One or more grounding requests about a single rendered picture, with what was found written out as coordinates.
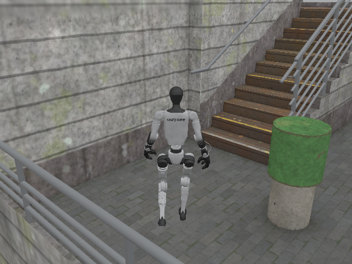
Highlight stairs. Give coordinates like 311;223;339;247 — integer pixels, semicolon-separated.
201;8;352;165

